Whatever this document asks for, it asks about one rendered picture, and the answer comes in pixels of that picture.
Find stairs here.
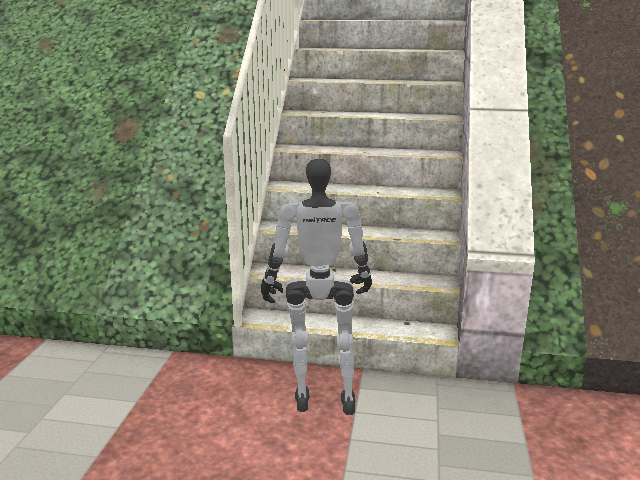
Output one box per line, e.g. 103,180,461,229
232,0,466,377

